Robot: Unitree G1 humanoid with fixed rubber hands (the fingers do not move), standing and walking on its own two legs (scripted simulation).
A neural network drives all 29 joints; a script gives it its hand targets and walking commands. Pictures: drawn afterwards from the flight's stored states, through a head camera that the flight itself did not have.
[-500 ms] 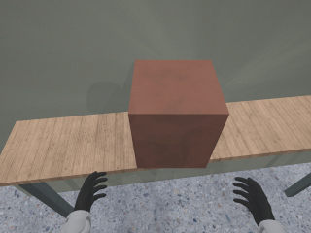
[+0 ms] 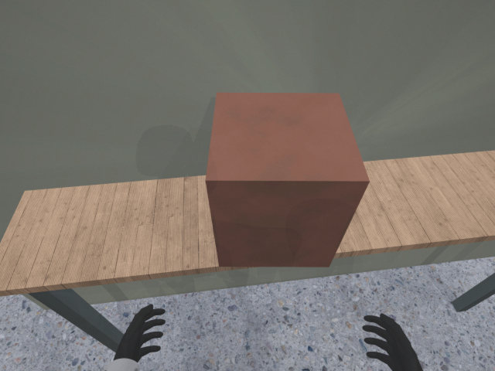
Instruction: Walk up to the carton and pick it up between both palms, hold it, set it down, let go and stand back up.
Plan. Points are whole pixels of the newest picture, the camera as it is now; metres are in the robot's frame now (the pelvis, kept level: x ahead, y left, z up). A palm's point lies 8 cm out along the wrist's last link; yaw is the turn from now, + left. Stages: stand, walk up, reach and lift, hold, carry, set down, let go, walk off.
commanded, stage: set down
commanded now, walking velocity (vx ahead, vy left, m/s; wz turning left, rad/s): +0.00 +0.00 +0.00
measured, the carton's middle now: (275, 184) +0.41 +0.00 +0.06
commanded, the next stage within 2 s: let go in 0.18 s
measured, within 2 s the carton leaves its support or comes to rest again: neither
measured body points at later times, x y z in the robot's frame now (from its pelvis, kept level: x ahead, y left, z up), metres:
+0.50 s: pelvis +0.00 +0.00 +0.00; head +0.01 +0.01 +0.45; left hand +0.16 +0.23 -0.10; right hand +0.15 -0.23 -0.10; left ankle -0.02 +0.11 -0.75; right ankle +0.01 -0.11 -0.75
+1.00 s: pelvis -0.01 +0.00 -0.01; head -0.04 +0.00 +0.44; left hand +0.07 +0.25 -0.13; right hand +0.08 -0.25 -0.13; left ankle -0.02 +0.11 -0.75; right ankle +0.01 -0.11 -0.75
